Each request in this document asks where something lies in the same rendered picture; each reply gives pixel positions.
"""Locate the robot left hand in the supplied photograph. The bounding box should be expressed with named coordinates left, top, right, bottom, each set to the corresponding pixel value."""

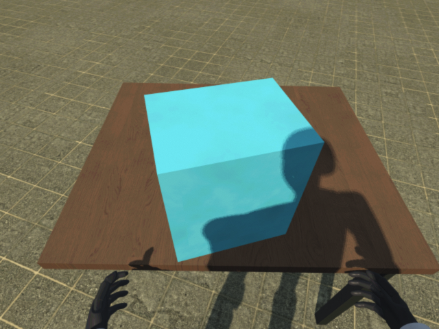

left=85, top=271, right=129, bottom=329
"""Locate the table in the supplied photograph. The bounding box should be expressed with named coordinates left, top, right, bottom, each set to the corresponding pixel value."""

left=37, top=82, right=439, bottom=325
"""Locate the robot right hand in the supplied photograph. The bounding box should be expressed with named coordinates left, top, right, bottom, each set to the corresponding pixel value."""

left=348, top=270, right=418, bottom=329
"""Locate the carton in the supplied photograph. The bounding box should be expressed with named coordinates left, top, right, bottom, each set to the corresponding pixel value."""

left=144, top=78, right=324, bottom=262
